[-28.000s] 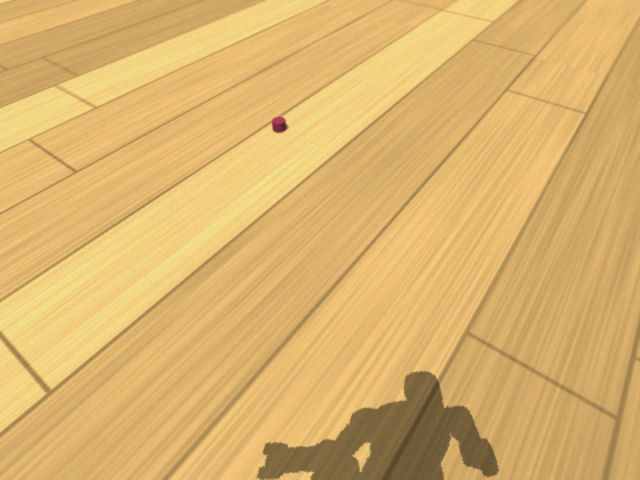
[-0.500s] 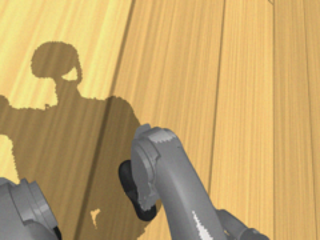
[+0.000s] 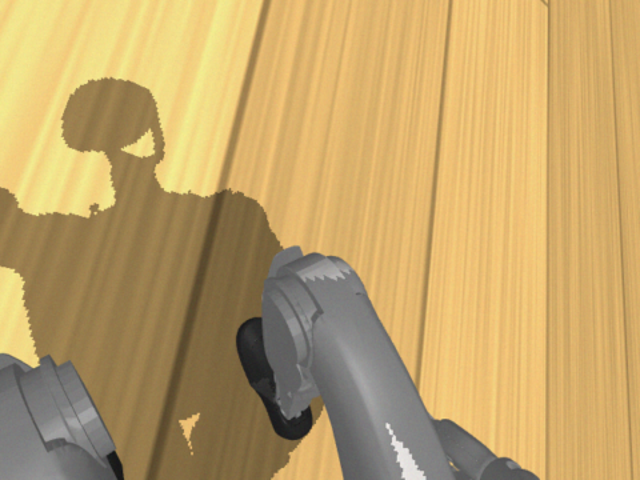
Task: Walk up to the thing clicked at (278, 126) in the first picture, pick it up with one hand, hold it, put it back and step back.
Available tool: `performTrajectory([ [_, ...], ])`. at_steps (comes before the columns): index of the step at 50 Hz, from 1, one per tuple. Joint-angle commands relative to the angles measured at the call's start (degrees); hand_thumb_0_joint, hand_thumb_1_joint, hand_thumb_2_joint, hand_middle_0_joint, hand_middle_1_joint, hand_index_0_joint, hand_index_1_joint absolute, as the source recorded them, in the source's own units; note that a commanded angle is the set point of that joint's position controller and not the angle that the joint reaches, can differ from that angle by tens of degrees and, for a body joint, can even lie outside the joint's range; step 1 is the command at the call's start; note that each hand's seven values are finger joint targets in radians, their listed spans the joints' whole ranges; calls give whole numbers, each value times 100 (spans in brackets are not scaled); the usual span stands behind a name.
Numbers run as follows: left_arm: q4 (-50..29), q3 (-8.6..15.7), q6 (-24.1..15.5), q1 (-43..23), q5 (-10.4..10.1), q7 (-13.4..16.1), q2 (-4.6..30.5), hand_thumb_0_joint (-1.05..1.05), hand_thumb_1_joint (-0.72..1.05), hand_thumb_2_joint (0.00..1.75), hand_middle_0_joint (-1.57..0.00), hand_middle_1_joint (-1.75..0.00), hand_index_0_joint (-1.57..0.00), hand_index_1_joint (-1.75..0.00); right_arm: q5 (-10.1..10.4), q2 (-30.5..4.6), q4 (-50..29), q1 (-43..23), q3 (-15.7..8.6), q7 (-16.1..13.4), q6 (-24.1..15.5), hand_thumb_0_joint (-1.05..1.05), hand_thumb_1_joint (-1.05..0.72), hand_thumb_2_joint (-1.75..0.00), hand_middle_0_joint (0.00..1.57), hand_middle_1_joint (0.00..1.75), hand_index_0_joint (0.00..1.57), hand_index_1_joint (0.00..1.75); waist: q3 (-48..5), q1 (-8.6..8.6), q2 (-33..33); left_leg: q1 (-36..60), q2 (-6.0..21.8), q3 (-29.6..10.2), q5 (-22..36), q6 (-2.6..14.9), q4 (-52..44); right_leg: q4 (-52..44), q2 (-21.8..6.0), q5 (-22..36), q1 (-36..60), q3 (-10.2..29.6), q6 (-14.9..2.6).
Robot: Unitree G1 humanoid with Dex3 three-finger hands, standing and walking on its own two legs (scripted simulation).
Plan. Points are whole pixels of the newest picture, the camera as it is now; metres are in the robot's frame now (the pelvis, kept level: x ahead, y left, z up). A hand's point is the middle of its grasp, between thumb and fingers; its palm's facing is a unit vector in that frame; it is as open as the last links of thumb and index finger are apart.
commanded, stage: withdraw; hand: left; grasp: from above
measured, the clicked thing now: out of the picture +0.46 +0.35 -0.28
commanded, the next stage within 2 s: home in 0.80 s
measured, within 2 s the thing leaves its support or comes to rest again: neither
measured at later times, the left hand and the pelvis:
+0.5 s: hand out of the picture +0.44 +0.36 -0.08, palm faces -0.47 -0.14 -0.87, open 14.1 cm; pelvis +0.00 -0.01 +0.05, yaw +7 degrees
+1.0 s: hand out of the picture +0.46 +0.36 -0.14, palm faces -0.37 -0.09 -0.93, open 13.8 cm; pelvis +0.00 -0.01 +0.01, yaw +6 degrees
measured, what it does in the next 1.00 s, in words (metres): stands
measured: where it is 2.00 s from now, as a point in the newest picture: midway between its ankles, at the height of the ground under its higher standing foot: (205, 450)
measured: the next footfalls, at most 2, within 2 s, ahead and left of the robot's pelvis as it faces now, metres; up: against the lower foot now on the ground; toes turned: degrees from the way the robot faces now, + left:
none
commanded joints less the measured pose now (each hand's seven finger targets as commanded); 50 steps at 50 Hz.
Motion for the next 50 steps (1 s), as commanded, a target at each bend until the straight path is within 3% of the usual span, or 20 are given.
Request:
performTrajectory([
  [1,-1652,76,104,-1411,-94,141,1253,0,-54,99,-6,-101,-7,-101,118,-1798,151,1023,-732,-33,30,0,-91,-90,20,30,20,30,-4640,95,4226,3655,209,777,1807,-8,-1610,-908,189,1851,2044,-754,-601],
  [2,-1766,96,157,-1389,-136,89,1146,0,-54,99,-6,-101,-7,-100,158,-1783,172,1026,-833,-5,36,0,-91,-90,20,30,20,30,-4665,111,4199,3657,203,778,1787,-16,-1620,-870,174,1828,1869,-762,-602],
  [5,-2628,298,415,-1056,-225,-109,1079,0,-54,99,-6,-101,-7,-100,294,-1694,211,1156,-1100,46,184,0,-90,-90,20,30,20,30,-5325,549,4431,3753,131,971,2086,0,-1747,-993,180,2028,2079,-588,-637],
  [7,-2879,275,636,-856,-347,-344,787,0,-54,99,-6,-100,-7,-100,410,-1582,231,1182,-1268,101,334,0,-90,-90,20,30,20,30,-5430,702,4487,3782,106,1041,2218,8,-1837,-990,150,2065,1905,-510,-655],
  [11,-2993,-231,911,-918,-630,-1071,-169,0,-53,100,-7,-101,-7,-101,724,-1456,289,1398,-1552,116,619,0,-90,-90,20,30,20,30,-4876,498,3641,3111,36,1113,1507,142,-2087,-1348,106,1584,1674,-362,-644],
  [12,-2960,-319,934,-939,-661,-1277,-258,0,-54,101,-7,-101,-7,-101,760,-1447,284,1482,-1603,99,685,0,-91,-90,20,30,20,30,-4911,449,3308,3024,29,1104,1345,181,-2112,-1448,125,1475,1808,-326,-639],
  [13,-3216,-335,934,-1034,-751,-1461,-235,0,-55,102,-7,-101,-6,-102,854,-1422,267,1507,-1680,50,767,0,-91,-91,20,30,20,30,-4965,591,3112,3022,4,1120,1225,197,-2248,-1547,97,1344,1886,-272,-649],
  [17,-3394,-618,844,-1156,-861,-2199,-666,0,-55,102,-8,-101,-7,-102,994,-1346,137,1588,-1848,-150,1037,0,-91,-91,20,30,20,30,-4761,495,2618,3026,-62,1098,869,192,-2497,-1811,8,922,1885,-167,-703],
  [21,-3354,-620,572,-1256,-856,-2551,-564,0,-52,102,-8,-101,-7,-102,1023,-1216,5,1582,-1805,-441,1221,0,-90,-90,20,30,20,30,-4446,499,2044,2598,-142,1261,819,253,-2455,-2078,-40,753,2140,-35,-693],
  [24,-3153,-501,334,-1294,-797,-2576,-258,0,-53,102,-8,-101,-7,-102,1002,-1153,-22,1488,-1706,-624,1288,0,-90,-90,20,30,20,30,-4321,598,1888,2498,-155,1361,833,280,-2377,-2166,-63,676,2201,69,-678],
  [25,-2941,-548,265,-1244,-772,-2576,-324,0,-52,102,-8,-101,-7,-102,981,-1073,-28,1450,-1663,-652,1306,0,-90,-90,20,30,20,30,-4390,580,1867,2507,-134,1368,856,285,-2390,-2109,-45,722,2279,97,-647],
  [28,-2830,-435,10,-1489,-600,-2377,-52,0,-52,101,-8,-100,-7,-101,941,-1109,1,1433,-1559,-745,1325,0,-89,-90,20,30,20,30,-4552,642,2153,2674,-129,1336,928,255,-2394,-1960,-66,761,2090,31,-669],
  [31,-2457,-573,-157,-1767,-433,-2126,-156,0,-53,102,-8,-101,-7,-101,874,-1111,39,1429,-1459,-790,1330,0,-90,-90,20,30,20,30,-4445,474,2354,2736,-100,1280,782,243,-2360,-1826,-32,677,1852,2,-671],
  [36,-2116,-256,-301,-2006,-113,-1607,448,0,-52,100,-7,-101,-8,-101,718,-1230,82,1465,-1341,-787,1315,0,-90,-90,20,30,20,30,-4667,493,2731,2869,-101,1275,879,203,-2195,-1578,-28,705,1805,-55,-671],
  [41,-2188,133,-228,-1999,41,-1202,873,0,-51,98,-8,-100,-9,-99,627,-1347,93,1545,-1351,-764,1209,0,-90,-90,20,30,20,30,-5091,608,3209,3253,-107,1299,1133,170,-2119,-1327,-72,1046,1659,-218,-668],
  [43,-2441,177,-171,-1994,24,-1148,866,0,-43,90,-16,-91,-17,-91,616,-1344,105,1582,-1406,-737,1174,0,-88,-89,20,30,20,30,-5179,592,3407,3289,-106,1298,1083,151,-2142,-1288,-76,1010,1619,-233,-685],
  [44,-2722,214,-125,-1931,-13,-1144,888,0,-48,95,-11,-98,-12,-97,630,-1289,94,1583,-1434,-722,1162,0,-90,-90,20,30,20,30,-5467,699,3562,3380,-88,1299,1116,143,-2160,-1271,-59,1025,1733,-192,-695],
  [46,-3043,176,-1,-1753,-127,-1177,667,0,-51,98,-8,-101,-9,-100,676,-1296,121,1619,-1551,-701,1151,0,-90,-90,20,30,20,30,-5813,732,3616,3526,-100,1361,1273,156,-2188,-1345,-89,1220,1858,-181,-669],
  [48,-3237,72,184,-1482,-298,-1260,334,0,-35,89,-24,-85,-22,-84,744,-1236,165,1758,-1642,-657,1120,0,-88,-89,20,30,20,30,-5842,727,3471,3603,-96,1378,1370,175,-2289,-1452,-88,1360,1953,-176,-647],
  [50,-3661,264,341,-1363,-513,-1353,454,0,-19,89,-24,-69,-22,-68,838,-1292,183,1851,-1803,-639,1132,0,-89,-90,20,30,20,30,-6262,912,3624,3999,-100,1348,1641,147,-2461,-1471,-116,1518,1995,-167,-672],
])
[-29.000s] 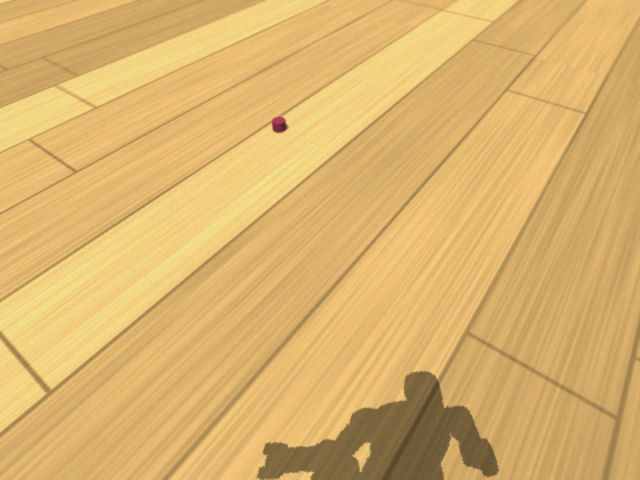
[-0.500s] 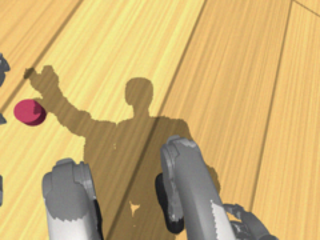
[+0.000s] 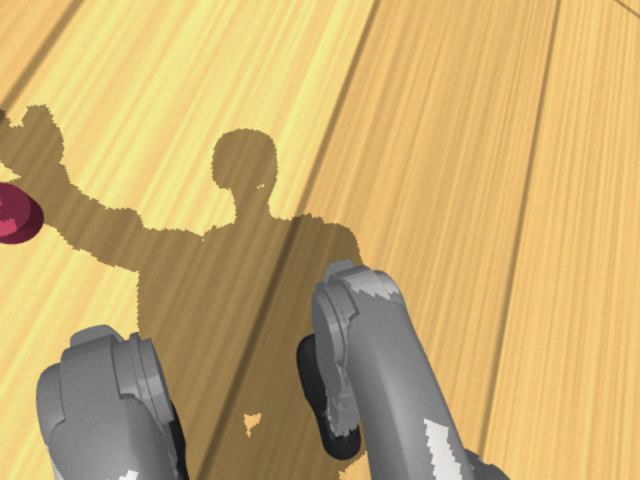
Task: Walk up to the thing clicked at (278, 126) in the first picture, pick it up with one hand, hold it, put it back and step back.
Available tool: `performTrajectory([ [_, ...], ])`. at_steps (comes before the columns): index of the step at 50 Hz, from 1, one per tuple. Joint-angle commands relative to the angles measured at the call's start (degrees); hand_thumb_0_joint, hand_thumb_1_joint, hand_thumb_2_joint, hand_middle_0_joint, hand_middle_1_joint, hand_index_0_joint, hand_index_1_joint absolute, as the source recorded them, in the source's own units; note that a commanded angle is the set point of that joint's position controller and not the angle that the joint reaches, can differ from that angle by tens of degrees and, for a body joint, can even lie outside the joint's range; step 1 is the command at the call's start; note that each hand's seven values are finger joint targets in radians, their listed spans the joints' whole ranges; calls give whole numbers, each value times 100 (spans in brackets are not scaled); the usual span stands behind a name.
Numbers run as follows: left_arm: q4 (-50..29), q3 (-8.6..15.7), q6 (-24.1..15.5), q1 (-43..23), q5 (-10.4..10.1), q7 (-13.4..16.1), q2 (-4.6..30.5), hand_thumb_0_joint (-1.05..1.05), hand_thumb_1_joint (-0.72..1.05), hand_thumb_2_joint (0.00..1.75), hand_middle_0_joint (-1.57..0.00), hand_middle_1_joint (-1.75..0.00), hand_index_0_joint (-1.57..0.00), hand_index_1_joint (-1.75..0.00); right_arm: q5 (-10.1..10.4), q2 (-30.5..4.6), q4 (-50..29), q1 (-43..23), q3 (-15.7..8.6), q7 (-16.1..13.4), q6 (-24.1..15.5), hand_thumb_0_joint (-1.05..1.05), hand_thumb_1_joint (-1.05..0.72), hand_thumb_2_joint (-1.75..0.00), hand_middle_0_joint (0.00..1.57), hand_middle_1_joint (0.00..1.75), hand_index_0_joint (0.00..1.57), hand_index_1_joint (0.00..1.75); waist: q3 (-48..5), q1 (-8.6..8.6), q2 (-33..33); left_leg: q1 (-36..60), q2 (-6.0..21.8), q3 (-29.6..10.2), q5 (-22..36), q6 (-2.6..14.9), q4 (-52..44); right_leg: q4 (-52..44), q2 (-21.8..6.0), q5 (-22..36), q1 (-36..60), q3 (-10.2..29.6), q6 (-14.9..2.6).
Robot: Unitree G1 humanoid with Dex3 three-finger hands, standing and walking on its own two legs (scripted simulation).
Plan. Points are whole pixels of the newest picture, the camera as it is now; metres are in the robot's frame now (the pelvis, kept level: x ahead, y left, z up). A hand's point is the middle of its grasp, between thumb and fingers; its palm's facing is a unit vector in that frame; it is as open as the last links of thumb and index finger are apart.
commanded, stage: home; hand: left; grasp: from above
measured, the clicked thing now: (5, 214) +0.49 +0.31 -0.29
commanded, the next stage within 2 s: none
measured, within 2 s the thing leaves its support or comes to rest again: neither
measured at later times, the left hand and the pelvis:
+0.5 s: hand out of the picture +0.34 +0.28 +0.05, palm faces -0.23 -0.66 -0.71, open 7.8 cm; pelvis +0.00 +0.00 +0.16, yaw +5 degrees
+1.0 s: hand out of the picture +0.25 +0.22 +0.26, palm faces +0.19 -0.95 -0.25, open 7.4 cm; pelvis +0.06 +0.00 +0.34, yaw +9 degrees
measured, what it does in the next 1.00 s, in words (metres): rises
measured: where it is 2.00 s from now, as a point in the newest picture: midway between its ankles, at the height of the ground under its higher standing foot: (257, 450)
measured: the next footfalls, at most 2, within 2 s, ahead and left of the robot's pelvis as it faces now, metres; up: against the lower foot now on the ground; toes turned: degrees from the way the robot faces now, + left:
none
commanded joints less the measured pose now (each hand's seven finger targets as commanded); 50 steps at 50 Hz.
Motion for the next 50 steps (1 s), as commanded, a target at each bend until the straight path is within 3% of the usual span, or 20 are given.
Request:
performTrajectory([
  [1,-1766,331,350,-1579,-494,57,1468,0,-14,86,-23,-61,-21,-61,199,-1698,-92,1156,-862,-61,-29,0,-89,-90,20,30,20,30,-5390,414,2912,4341,27,723,1348,142,-1946,-1403,144,1511,2291,-611,-572],
  [4,-2034,269,633,-1048,-897,-244,1032,0,10,79,-20,-46,-19,-47,342,-1538,-78,1250,-988,-7,61,0,-89,-90,20,30,20,30,-5428,525,2495,4292,17,804,1475,212,-2120,-1721,167,1613,2720,-507,-547],
  [6,-2584,268,764,-672,-1286,-506,802,0,26,80,-20,-41,-19,-42,454,-1475,-169,1234,-1123,-5,108,0,-89,-90,20,30,20,30,-5540,709,2334,4397,15,832,1482,234,-2355,-1953,164,1594,2958,-430,-558],
  [12,-3766,115,1152,966,-2687,-1358,-168,0,71,80,-18,-28,-18,-28,727,-1275,-503,810,-1296,-119,228,0,-90,-90,20,30,20,30,-4614,854,1298,4158,40,685,756,315,-3111,-2743,121,1062,3260,-281,-533],
  [14,-4305,62,1227,1407,-3085,-1553,-396,0,87,90,-20,-30,-20,-30,785,-1170,-651,632,-1319,-151,227,0,-90,-90,20,30,20,30,-4583,926,1101,4240,60,705,676,347,-3335,-3007,123,1042,3616,-196,-501],
  [16,-4927,68,1284,1708,-3471,-1657,-572,0,90,90,-20,-30,-20,-30,844,-1134,-767,432,-1356,-209,208,0,-90,-90,20,30,20,30,-4434,983,1048,4438,77,642,441,338,-3643,-3250,90,856,3692,-172,-511],
  [21,-5982,139,1480,2339,-4160,-1647,-890,0,90,90,-20,-30,-20,-30,965,-1030,-986,72,-1377,-416,78,0,-90,-90,20,30,20,30,-4291,1146,1156,5292,134,549,54,273,-4407,-3806,49,589,4054,-93,-503],
  [25,-6718,122,1725,3008,-4691,-1599,-1246,0,90,90,-20,-30,-20,-30,1031,-973,-1107,-135,-1379,-609,-92,0,-90,-90,20,30,20,30,-4435,1187,1211,6022,122,554,299,222,-4863,-4230,-5,762,4568,-20,-495],
  [26,-6594,109,1833,3378,-4810,-1581,-1391,0,90,91,-20,-30,-20,-30,1049,-945,-1101,-182,-1369,-657,-133,0,-90,-90,20,30,20,30,-4304,1199,1134,6161,124,546,389,203,-4990,-4340,-16,814,4671,-2,-493],
  [27,-7008,63,1902,3493,-5000,-1569,-1486,0,90,90,-20,-30,-20,-30,1060,-912,-1177,-244,-1366,-708,-179,0,-90,-90,20,30,20,30,-4329,1182,1136,6250,105,570,343,214,-5117,-4537,-14,766,4856,14,-485],
  [28,-6937,122,2014,3765,-5151,-1547,-1528,0,90,90,-20,-30,-20,-30,1082,-914,-1194,-290,-1337,-764,-219,0,-90,-90,20,30,20,30,-4174,1196,1031,6354,102,502,173,212,-5300,-4685,-28,636,4983,43,-477],
  [29,-6920,28,2117,3991,-5347,-1543,-1686,0,90,90,-20,-30,-20,-30,1091,-872,-1196,-396,-1307,-818,-259,0,-90,-90,20,30,20,30,-3874,1169,938,6336,104,472,-38,222,-5471,-4850,-20,473,5039,54,-462],
  [35,-7781,80,2574,4867,-6342,-1482,-1966,0,90,90,-20,-30,-20,-30,1120,-695,-1401,-592,-1200,-1081,-545,0,-90,-90,20,30,20,30,-3610,1203,863,7108,83,574,-62,235,-6197,-5783,-26,375,6005,204,-444],
  [37,-7884,29,2670,5192,-6542,-1461,-2132,0,90,90,-20,-30,-20,-30,1135,-623,-1404,-543,-1160,-1166,-619,0,-90,-90,20,30,20,30,-3432,1139,821,7422,103,517,123,224,-6494,-6010,-34,540,6278,187,-436],
  [43,-8250,109,3083,6179,-7103,-1350,-2522,0,90,90,-20,-30,-20,-30,1156,-429,-1447,-278,-985,-1462,-841,0,-90,-90,20,30,20,30,-3063,1228,617,8223,76,663,919,216,-7177,-6954,-26,1147,7453,239,-429],
  [46,-8481,127,3235,6730,-7288,-1344,-2729,0,90,90,-20,-30,-20,-30,1147,-375,-1453,-109,-933,-1624,-967,0,-90,-90,20,30,20,30,-2987,1233,629,8793,76,680,1535,187,-7536,-7285,-20,1678,8033,181,-419],
  [50,-8848,111,3378,7370,-7473,-1373,-2936,0,90,90,-20,-30,-20,-30,1112,-337,-1557,37,-888,-1785,-1117,0,-90,-90,20,30,20,30,-2600,1288,665,9304,60,688,1857,164,-8093,-7787,-18,1971,8577,97,-387],
])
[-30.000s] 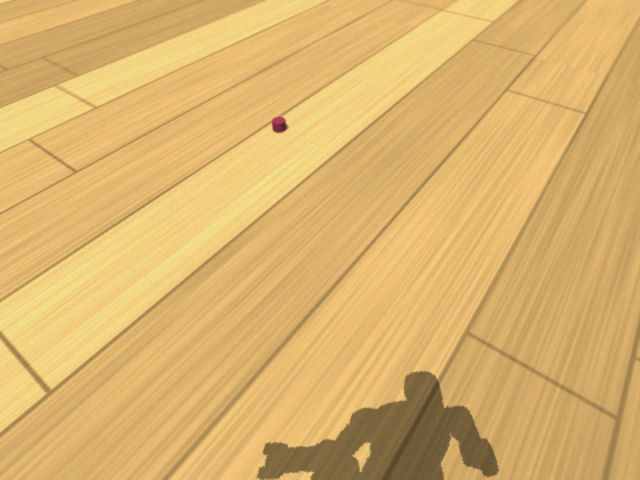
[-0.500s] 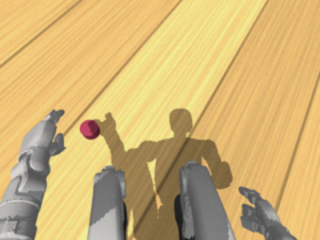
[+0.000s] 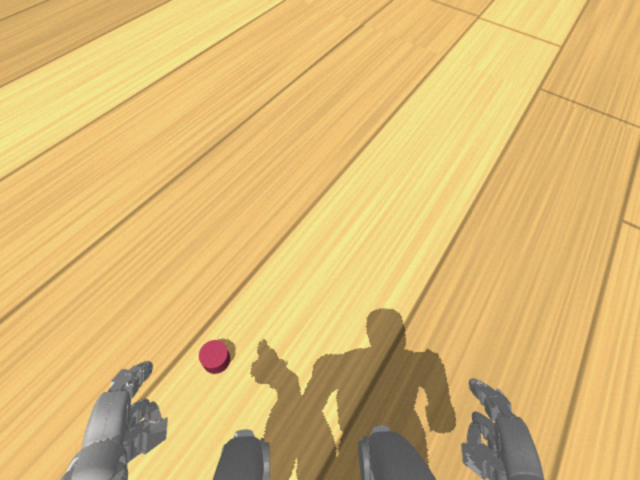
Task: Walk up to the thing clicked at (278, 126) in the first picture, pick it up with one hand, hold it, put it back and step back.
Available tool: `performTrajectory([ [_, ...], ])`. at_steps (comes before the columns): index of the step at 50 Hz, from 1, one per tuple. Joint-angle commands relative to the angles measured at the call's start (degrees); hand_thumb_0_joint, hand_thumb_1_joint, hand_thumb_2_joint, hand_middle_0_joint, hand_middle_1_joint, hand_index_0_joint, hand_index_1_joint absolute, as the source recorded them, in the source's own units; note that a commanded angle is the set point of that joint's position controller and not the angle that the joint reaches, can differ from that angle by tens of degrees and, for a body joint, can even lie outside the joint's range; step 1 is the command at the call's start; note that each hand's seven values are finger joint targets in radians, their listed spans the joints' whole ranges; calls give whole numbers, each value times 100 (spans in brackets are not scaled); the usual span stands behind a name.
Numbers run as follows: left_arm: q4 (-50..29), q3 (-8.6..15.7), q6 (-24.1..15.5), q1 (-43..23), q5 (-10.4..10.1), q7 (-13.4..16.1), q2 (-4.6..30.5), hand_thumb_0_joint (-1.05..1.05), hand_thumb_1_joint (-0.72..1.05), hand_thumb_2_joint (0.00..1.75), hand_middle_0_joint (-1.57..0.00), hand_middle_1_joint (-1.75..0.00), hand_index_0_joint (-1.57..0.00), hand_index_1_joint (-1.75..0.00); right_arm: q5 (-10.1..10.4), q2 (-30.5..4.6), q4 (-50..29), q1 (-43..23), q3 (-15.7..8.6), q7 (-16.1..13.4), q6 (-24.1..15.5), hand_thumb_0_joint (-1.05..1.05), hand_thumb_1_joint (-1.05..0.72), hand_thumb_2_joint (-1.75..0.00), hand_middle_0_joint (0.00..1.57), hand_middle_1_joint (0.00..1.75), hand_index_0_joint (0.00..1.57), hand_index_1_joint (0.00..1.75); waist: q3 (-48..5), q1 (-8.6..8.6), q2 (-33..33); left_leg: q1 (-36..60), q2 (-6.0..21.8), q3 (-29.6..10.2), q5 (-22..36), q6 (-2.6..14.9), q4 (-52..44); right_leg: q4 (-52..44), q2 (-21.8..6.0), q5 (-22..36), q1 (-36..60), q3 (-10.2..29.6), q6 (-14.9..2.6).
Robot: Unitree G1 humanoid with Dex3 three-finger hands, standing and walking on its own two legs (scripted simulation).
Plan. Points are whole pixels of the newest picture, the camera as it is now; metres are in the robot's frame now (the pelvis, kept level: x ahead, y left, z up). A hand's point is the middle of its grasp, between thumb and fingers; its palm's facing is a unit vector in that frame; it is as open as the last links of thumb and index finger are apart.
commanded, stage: home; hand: left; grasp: from above
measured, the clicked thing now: (214, 357) +0.48 +0.23 -0.63
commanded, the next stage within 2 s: none
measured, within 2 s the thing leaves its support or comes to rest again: neither
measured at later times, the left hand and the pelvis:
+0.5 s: hand (134, 456) +0.19 +0.19 +0.01, palm faces +0.09 -0.98 -0.20, open 7.4 cm; pelvis +0.03 +0.00 +0.06, yaw +2 degrees
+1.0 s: hand (137, 460) +0.18 +0.18 +0.01, palm faces +0.07 -0.98 -0.20, open 7.4 cm; pelvis +0.03 +0.00 +0.06, yaw +1 degrees
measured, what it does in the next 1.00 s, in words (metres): rises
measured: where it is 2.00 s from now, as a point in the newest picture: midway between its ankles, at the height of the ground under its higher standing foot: outside the picture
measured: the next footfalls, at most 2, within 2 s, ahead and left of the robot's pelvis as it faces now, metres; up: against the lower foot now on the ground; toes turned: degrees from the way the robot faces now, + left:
none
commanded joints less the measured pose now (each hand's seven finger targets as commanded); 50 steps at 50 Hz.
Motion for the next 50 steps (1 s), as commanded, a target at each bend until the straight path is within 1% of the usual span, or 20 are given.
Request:
performTrajectory([
  [1,-1441,349,-107,333,-131,29,496,0,90,90,-20,-30,-20,-30,-11,-738,-822,93,-322,-285,-427,0,-90,-90,20,30,20,30,-1380,46,373,2127,-166,77,1336,199,-1728,-1653,188,1432,1653,43,-145],
  [5,-1892,286,-17,976,-180,-23,373,0,90,90,-20,-30,-20,-30,-43,-694,-945,187,-331,-362,-525,0,-90,-90,20,30,20,30,-1070,138,458,2559,-176,133,1575,177,-2155,-2053,216,1601,2046,-31,-147],
  [9,-2100,155,36,1390,-166,-110,263,0,90,90,-20,-30,-20,-30,-67,-693,-1021,224,-351,-391,-612,0,-90,-90,20,30,20,30,-765,93,228,2755,-178,130,1861,188,-2362,-2296,248,1793,2282,-105,-140],
  [12,-2205,152,52,1589,-155,-178,257,0,90,90,-20,-30,-20,-30,-99,-719,-1040,235,-390,-399,-675,0,-90,-90,20,30,20,30,-665,88,84,2898,-190,146,2062,205,-2440,-2421,255,1949,2457,-133,-123],
  [13,-2212,133,49,1579,-155,-200,244,0,90,90,-20,-30,-20,-30,-104,-729,-1066,200,-390,-398,-688,0,-90,-90,20,30,20,30,-479,115,38,2865,-194,177,1905,213,-2493,-2463,251,1818,2413,-145,-112],
  [17,-2178,129,6,1417,-105,-295,288,0,90,90,-20,-30,-20,-30,-148,-794,-1019,148,-431,-392,-778,0,-90,-90,20,30,20,30,-237,73,37,2906,-193,193,1660,206,-2604,-2556,243,1572,2349,-161,-100],
  [23,-2184,183,-98,1342,-60,-352,329,0,90,90,-20,-30,-20,-30,-192,-810,-987,105,-452,-362,-871,0,-90,-90,20,30,20,30,-376,127,163,3003,-218,199,1607,185,-2618,-2539,213,1538,2446,-133,-94],
  [25,-2191,219,-110,1415,-49,-334,345,0,90,90,-20,-30,-20,-30,-202,-797,-963,105,-455,-366,-882,0,-90,-90,20,30,20,30,-470,164,118,3054,-239,242,1827,193,-2545,-2539,192,1752,2574,-102,-80],
  [28,-2199,159,-135,1382,-43,-333,327,0,90,90,-20,-30,-20,-30,-210,-802,-943,101,-448,-359,-886,0,-90,-90,20,30,20,30,-537,134,148,3080,-239,225,1882,192,-2548,-2516,199,1820,2588,-102,-85],
  [29,-2153,222,-130,1392,-45,-317,363,0,90,90,-20,-30,-20,-30,-203,-800,-948,61,-446,-364,-869,0,-90,-90,20,30,20,30,-413,185,135,3021,-249,264,1791,201,-2548,-2575,185,1749,2582,-88,-75],
  [31,-2151,168,-139,1390,-35,-307,358,0,90,90,-20,-30,-20,-30,-197,-800,-949,14,-432,-359,-860,0,-90,-90,20,30,20,30,-385,201,64,2987,-249,259,1608,210,-2611,-2612,191,1584,2589,-93,-77],
  [33,-2143,209,-142,1369,-52,-303,366,0,90,90,-20,-30,-20,-30,-200,-795,-948,19,-425,-360,-871,0,-90,-90,20,30,20,30,-371,181,124,2972,-243,242,1563,213,-2617,-2623,188,1553,2587,-93,-74],
  [36,-2145,154,-128,1430,-35,-299,309,0,90,90,-20,-30,-20,-30,-204,-773,-943,50,-429,-371,-874,0,-90,-90,20,30,20,30,-404,189,124,3001,-237,239,1611,207,-2617,-2597,189,1588,2573,-93,-80],
  [39,-2094,190,-126,1414,-47,-294,344,0,90,90,-20,-30,-20,-30,-195,-796,-931,48,-443,-374,-877,0,-90,-90,20,30,20,30,-414,184,54,2989,-226,230,1567,206,-2636,-2614,200,1518,2579,-108,-79],
  [40,-2054,144,-134,1434,-49,-307,316,0,90,90,-20,-30,-20,-30,-198,-805,-924,32,-439,-371,-884,0,-90,-90,20,30,20,30,-289,192,16,2944,-228,255,1462,212,-2649,-2634,202,1439,2557,-98,-72],
  [41,-2116,162,-138,1364,-66,-316,335,0,90,90,-20,-30,-20,-30,-195,-810,-910,51,-445,-368,-891,0,-90,-90,20,30,20,30,-371,165,150,3002,-220,237,1481,204,-2659,-2604,204,1445,2534,-99,-87],
  [43,-2138,205,-138,1405,-60,-300,354,0,90,90,-20,-30,-20,-30,-196,-783,-921,48,-446,-381,-888,0,-90,-90,20,30,20,30,-464,207,104,3011,-213,227,1605,195,-2632,-2591,208,1535,2596,-102,-86],
  [45,-2043,157,-122,1444,-63,-303,318,0,90,90,-20,-30,-20,-30,-197,-778,-932,51,-439,-385,-899,0,-90,-90,20,30,20,30,-378,184,-91,2910,-241,266,1573,222,-2575,-2661,186,1548,2618,-69,-57],
  [46,-2103,202,-131,1400,-67,-302,350,0,90,90,-20,-30,-20,-30,-201,-783,-925,50,-443,-387,-903,0,-90,-90,20,30,20,30,-372,205,-23,2907,-247,282,1552,219,-2572,-2668,171,1544,2643,-54,-61],
  [50,-2060,184,-115,1352,-54,-320,346,0,90,90,-20,-30,-20,-30,-192,-811,-905,10,-446,-384,-926,0,-90,-90,20,30,20,30,-169,209,199,2888,-207,242,1088,193,-2753,-2661,208,1088,2424,-101,-81],
])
